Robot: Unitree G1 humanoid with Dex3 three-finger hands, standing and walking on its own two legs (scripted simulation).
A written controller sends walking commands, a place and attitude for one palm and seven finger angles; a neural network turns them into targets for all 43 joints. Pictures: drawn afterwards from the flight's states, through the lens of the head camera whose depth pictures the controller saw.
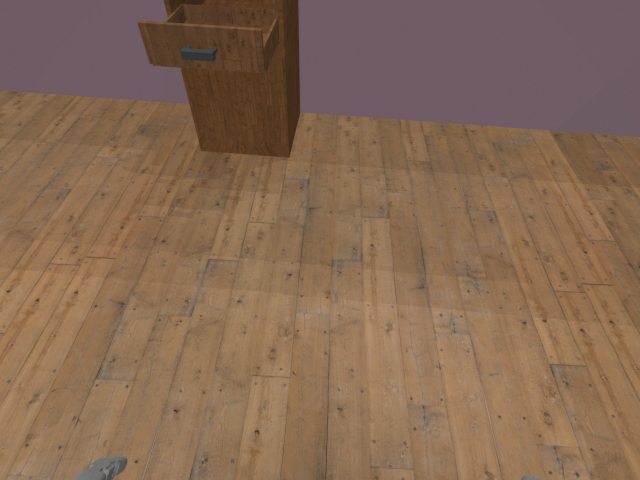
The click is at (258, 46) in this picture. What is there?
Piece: drawer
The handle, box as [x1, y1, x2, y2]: [180, 46, 217, 61]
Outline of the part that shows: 180,51 181,56 184,59 213,61 215,58 214,54 217,49 215,47 212,50 191,49 190,46 187,46 186,48 182,48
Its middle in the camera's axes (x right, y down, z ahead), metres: -0.42 -0.64 +1.33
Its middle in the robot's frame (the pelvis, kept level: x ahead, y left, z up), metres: +1.40 +0.48 -0.10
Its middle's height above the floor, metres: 0.67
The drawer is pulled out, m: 0.30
